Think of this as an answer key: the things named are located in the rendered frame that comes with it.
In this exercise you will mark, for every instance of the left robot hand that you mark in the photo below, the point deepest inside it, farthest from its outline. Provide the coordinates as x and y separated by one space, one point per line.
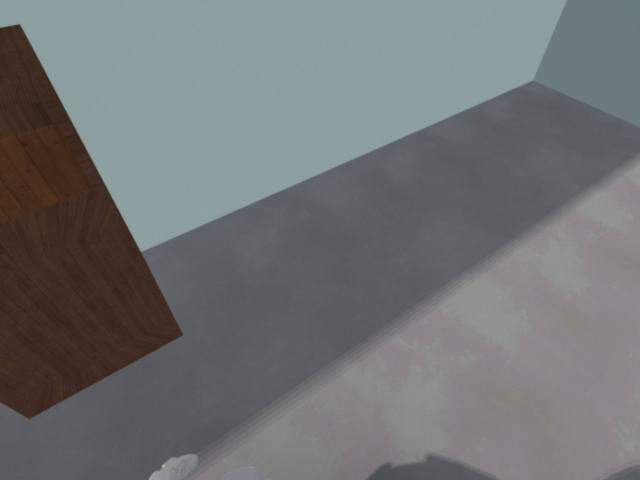
176 468

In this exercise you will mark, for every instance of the cabinet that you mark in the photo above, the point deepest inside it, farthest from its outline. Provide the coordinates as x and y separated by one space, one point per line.
78 301

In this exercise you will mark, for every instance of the drawer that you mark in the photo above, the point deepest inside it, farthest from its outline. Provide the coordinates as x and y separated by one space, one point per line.
37 169

